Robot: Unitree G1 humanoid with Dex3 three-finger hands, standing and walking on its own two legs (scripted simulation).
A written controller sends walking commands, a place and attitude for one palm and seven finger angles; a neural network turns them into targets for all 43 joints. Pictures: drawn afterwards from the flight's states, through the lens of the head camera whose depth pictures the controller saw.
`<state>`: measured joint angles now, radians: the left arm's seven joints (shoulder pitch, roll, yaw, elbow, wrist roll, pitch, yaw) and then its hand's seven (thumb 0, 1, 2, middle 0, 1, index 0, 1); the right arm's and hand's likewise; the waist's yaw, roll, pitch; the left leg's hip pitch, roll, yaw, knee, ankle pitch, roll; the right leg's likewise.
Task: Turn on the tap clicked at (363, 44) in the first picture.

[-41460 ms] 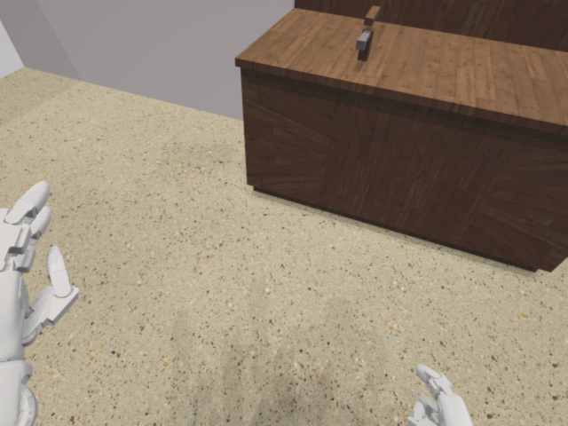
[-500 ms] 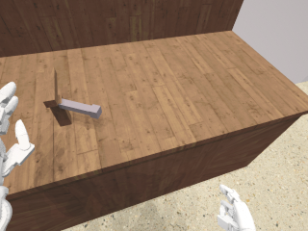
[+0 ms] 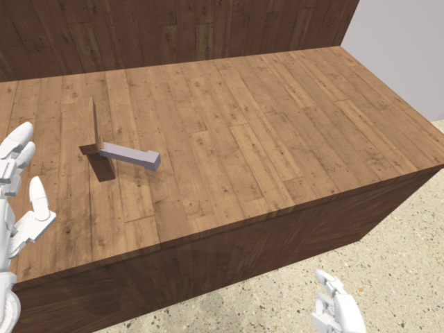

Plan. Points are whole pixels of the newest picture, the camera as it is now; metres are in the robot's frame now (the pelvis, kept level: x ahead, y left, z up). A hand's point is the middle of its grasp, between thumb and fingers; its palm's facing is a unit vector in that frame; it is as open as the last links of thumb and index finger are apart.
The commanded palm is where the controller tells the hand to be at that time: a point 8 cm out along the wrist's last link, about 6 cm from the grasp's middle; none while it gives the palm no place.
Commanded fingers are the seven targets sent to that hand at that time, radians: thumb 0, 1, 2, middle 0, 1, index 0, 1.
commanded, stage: look again from close up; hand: left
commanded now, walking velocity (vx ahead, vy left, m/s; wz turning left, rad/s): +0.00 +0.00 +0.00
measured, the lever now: (152, 161) +0.41 +0.18 +0.05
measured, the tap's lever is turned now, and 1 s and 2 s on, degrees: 57 57 57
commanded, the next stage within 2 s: shuffle to correct the standing spot in 0.24 s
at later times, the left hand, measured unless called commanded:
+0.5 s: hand (65, 227) +0.21 +0.22 +0.16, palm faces +0.37 -0.86 -0.36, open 7.4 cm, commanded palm +0.15 +0.26 +0.17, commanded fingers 0.00 0.90 0.90 -0.20 -0.30 -0.20 -0.30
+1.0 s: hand (128, 222) +0.22 +0.15 +0.16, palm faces +0.31 -0.88 -0.37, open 7.4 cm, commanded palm +0.16 +0.19 +0.17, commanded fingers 0.00 0.90 0.90 -0.20 -0.30 -0.20 -0.30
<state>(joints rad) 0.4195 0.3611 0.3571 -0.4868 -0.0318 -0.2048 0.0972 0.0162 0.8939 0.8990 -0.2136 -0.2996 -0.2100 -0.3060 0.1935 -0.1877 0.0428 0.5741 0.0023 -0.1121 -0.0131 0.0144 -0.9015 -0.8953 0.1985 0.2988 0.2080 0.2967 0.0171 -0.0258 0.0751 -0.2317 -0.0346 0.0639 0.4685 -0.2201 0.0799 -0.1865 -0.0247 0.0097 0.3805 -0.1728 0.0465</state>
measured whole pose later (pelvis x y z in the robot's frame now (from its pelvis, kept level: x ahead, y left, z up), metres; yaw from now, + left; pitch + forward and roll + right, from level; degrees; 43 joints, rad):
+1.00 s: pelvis +0.00 -0.08 +0.00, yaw -1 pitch -1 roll -1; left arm 0.48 0.37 0.35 -0.52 -0.10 -0.14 0.08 0.02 0.89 0.90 -0.21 -0.30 -0.21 -0.31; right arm 0.20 -0.21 0.00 0.57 0.03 -0.08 -0.03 0.01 -0.90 -0.90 0.20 0.30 0.21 0.30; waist 0.00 0.01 0.04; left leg -0.25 0.08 0.02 0.49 -0.23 -0.04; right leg -0.22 0.09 -0.03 0.42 -0.19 -0.07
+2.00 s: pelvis +0.00 -0.02 +0.00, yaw +1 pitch -1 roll -1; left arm 0.47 0.37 0.34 -0.52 -0.06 -0.17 0.10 0.02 0.89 0.90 -0.21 -0.30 -0.21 -0.31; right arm 0.20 -0.17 0.04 0.58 0.01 -0.12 -0.04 0.01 -0.90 -0.90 0.20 0.30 0.21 0.30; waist 0.02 -0.03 0.07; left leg -0.21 -0.03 0.04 0.40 -0.17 0.06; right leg -0.17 -0.02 -0.01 0.34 -0.15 0.03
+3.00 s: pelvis +0.00 -0.05 -0.01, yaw +2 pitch +0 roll +0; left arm 0.48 0.37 0.32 -0.44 -0.10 -0.17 0.05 0.02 0.89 0.90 -0.22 -0.30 -0.22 -0.31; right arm 0.15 -0.22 0.02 0.59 -0.01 -0.16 0.00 0.01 -0.90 -0.90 0.20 0.30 0.21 0.30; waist 0.07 -0.01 -0.01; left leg -0.34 0.00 0.02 0.62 -0.29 0.01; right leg -0.32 0.00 -0.06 0.61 -0.30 -0.02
